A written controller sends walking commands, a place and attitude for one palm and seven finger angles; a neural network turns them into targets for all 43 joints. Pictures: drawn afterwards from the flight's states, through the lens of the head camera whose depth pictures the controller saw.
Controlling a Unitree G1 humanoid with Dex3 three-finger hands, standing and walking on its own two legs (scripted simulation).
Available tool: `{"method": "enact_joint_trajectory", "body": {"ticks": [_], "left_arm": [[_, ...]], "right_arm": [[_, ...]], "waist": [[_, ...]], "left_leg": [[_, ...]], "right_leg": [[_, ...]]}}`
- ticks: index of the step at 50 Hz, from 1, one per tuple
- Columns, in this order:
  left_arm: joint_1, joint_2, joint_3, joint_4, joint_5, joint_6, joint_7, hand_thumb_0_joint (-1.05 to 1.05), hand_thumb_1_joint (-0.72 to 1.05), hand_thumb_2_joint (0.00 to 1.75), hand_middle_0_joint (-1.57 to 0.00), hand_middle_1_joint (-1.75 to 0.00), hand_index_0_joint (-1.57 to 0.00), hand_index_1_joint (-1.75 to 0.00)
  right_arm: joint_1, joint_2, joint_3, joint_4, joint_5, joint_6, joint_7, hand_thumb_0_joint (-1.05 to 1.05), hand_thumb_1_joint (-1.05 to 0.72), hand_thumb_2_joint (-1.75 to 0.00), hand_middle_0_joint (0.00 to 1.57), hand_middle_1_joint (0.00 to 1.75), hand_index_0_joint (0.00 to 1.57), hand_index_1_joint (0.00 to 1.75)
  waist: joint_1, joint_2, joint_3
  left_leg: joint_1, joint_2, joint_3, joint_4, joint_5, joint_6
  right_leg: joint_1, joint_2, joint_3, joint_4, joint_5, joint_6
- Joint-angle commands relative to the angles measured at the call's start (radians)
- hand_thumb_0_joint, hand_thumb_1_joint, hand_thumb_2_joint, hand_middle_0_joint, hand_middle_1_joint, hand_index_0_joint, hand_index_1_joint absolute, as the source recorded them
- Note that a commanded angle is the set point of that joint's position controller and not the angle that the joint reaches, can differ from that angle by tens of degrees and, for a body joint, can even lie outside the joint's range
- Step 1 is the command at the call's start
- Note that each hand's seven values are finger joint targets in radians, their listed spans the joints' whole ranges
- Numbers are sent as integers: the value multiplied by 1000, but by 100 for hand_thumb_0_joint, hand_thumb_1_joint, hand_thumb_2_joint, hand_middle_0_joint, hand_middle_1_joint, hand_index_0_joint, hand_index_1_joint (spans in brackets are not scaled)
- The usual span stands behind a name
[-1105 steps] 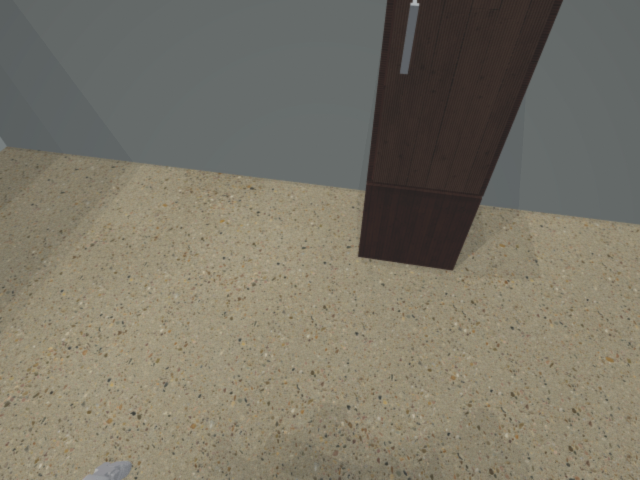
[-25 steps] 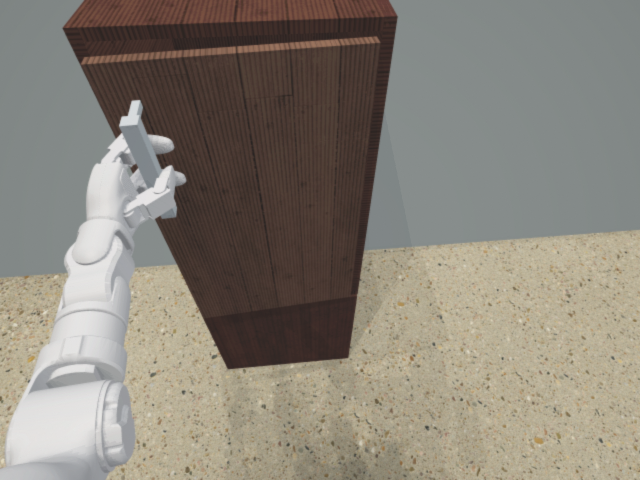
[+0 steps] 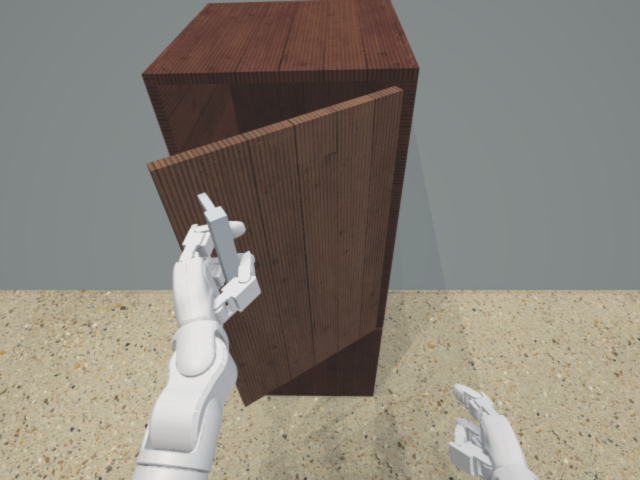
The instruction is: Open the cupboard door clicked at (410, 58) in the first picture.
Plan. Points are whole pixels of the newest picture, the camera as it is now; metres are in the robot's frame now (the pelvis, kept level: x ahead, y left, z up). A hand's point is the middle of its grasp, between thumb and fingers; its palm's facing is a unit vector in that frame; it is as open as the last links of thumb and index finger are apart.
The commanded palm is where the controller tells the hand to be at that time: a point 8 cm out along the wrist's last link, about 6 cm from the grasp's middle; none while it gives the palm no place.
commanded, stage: pull the door open along its arc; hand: left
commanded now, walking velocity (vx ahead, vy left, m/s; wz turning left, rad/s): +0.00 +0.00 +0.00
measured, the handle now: (223, 251) +0.36 +0.15 +0.13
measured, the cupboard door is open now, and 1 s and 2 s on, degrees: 34 44 47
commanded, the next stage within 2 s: open thumb and fingers to let go in 0.32 s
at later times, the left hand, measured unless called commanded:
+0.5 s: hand (287, 307) +0.27 +0.06 +0.13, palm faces +0.36 -0.93 -0.03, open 6.3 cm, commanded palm +0.22 +0.09 +0.13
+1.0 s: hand (269, 309) +0.27 +0.08 +0.14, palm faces +0.35 -0.94 -0.02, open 13.4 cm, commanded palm +0.22 +0.10 +0.13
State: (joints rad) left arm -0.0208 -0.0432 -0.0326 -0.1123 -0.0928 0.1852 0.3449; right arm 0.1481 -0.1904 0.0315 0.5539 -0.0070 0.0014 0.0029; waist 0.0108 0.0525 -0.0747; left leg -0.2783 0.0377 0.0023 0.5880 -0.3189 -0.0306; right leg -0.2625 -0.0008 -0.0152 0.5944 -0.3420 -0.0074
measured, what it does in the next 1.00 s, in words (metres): stands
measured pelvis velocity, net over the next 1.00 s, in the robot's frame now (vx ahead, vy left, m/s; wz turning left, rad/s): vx -0.01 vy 0.00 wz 0.04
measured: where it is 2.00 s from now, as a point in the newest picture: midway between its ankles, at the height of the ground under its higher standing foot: outside the picture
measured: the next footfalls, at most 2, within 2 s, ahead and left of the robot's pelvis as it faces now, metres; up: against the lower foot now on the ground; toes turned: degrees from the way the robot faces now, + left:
none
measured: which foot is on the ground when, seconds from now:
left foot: down 0.00-1.00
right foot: down 0.00-1.00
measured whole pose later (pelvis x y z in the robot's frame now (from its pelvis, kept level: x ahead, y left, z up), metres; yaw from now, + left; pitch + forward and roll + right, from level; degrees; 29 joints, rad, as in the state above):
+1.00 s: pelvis -0.01 +0.00 +0.00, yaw +2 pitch -4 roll -1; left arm 0.05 -0.08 -0.30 -0.20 0.03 0.25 0.56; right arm 0.11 -0.16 0.02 0.64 -0.04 0.08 0.03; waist 0.03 0.06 -0.02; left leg -0.23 0.03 -0.04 0.60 -0.31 -0.03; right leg -0.18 -0.01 -0.06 0.57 -0.33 -0.01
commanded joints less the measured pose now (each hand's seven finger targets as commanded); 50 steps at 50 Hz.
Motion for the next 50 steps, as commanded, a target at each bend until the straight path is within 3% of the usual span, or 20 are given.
{"method": "enact_joint_trajectory", "body": {"ticks": [1,4,5,7,12,15,20,21,24,29,33,36,41,44,50], "left_arm": [[-143,-35,-37,-322,81,-10,168,0,90,90,-40,-135,-40,-135],[-130,-111,-143,-346,162,19,227,0,90,90,-40,-135,-40,-135],[-73,-127,-167,-333,180,25,235,0,90,90,-40,-135,-40,-135],[-49,-165,-229,-371,203,27,241,0,90,90,-40,-135,-40,-135],[131,-209,-303,-489,133,29,204,0,90,90,-40,-135,-40,-135],[187,-168,-273,-531,121,31,200,0,90,90,-40,-135,-40,-135],[2,-123,-203,-440,130,27,244,0,90,90,-40,-135,-40,-135],[-100,-102,-173,-390,130,24,255,0,90,90,-40,-135,-40,-135],[-69,-128,-184,-344,138,15,257,0,69,81,-38,-133,-38,-133],[-68,-169,-242,-371,151,-13,227,0,34,66,-36,-129,-36,-129],[-65,-164,-258,-394,151,-33,199,0,6,54,-34,-126,-34,-126],[-105,-172,-266,-376,156,-31,198,0,-15,45,-32,-124,-32,-124],[-121,-196,-274,-334,156,-20,215,0,-50,30,-30,-120,-30,-120],[-146,-205,-277,-328,153,-13,222,0,-50,30,-29,-115,-29,-115],[-195,-217,-277,-279,156,6,240,0,-50,30,-24,-85,-24,-85]], "right_arm": [[-148,-75,-35,-138,-24,-19,2,0,-90,-90,20,30,20,30],[-164,-69,-39,-123,-34,3,22,0,-90,-90,20,30,20,30],[-167,-65,-42,-121,-39,7,28,0,-90,-90,20,30,20,30],[-178,-61,-41,-122,-37,21,37,0,-90,-90,20,30,20,30],[-207,-48,-38,-142,-21,36,49,0,-90,-90,20,30,20,30],[-222,-47,-33,-145,-19,43,49,0,-90,-90,20,30,20,30],[-248,-46,-25,-109,-27,38,28,0,-90,-90,20,30,20,30],[-251,-49,-22,-95,-28,37,17,0,-90,-90,20,30,20,30],[-247,-46,-24,-94,-34,33,9,0,-90,-90,20,30,20,30],[-209,-45,-36,-101,-31,23,10,0,-90,-90,20,30,20,30],[-198,-48,-38,-108,-28,20,10,0,-90,-90,20,30,20,30],[-204,-49,-36,-103,-25,17,11,0,-90,-90,20,30,20,30],[-218,-48,-34,-96,-25,16,16,0,-90,-90,20,30,20,30],[-223,-47,-34,-95,-26,12,16,0,-90,-90,20,30,20,30],[-240,-45,-28,-81,-22,22,22,0,-90,-90,20,30,20,30]], "waist": [[29,-118,-149],[18,-80,-140],[21,-114,-125],[22,-99,-131],[30,-135,-114],[44,-155,-106],[39,-139,-60],[28,-159,-45],[43,-163,-71],[32,-155,-133],[25,-128,-128],[20,-101,-98],[22,-112,-75],[23,-137,-80],[30,-97,-59]], "left_leg": [[99,-29,25,-32,299,35],[120,-29,17,-17,325,33],[114,-24,8,-10,327,34],[121,-26,5,-7,337,35],[117,-28,5,6,331,38],[111,-32,4,9,330,41],[112,-48,3,13,281,43],[107,-53,0,4,253,44],[118,-57,0,1,262,46],[149,-46,2,-12,323,47],[154,-41,3,-17,325,47],[153,-39,-5,-21,299,44],[145,-32,-13,-30,270,39],[146,-34,-15,-29,264,41],[130,-28,-26,-50,220,32]], "right_leg": [[88,-9,-41,-114,343,-5],[74,-14,-37,-110,358,-17],[71,-12,-38,-114,359,-19],[75,-14,-32,-106,376,-24],[98,-21,-37,-117,426,-16],[106,-26,-26,-126,457,-8],[57,-31,-6,-167,339,-6],[40,-34,-4,-179,279,-4],[61,-40,4,-183,294,-3],[106,-37,-15,-138,430,-1],[105,-33,-23,-133,420,-8],[75,-28,-31,-143,341,-17],[50,-22,-48,-148,262,-23],[47,-20,-46,-153,244,-22],[25,-14,-60,-154,158,-31]]}}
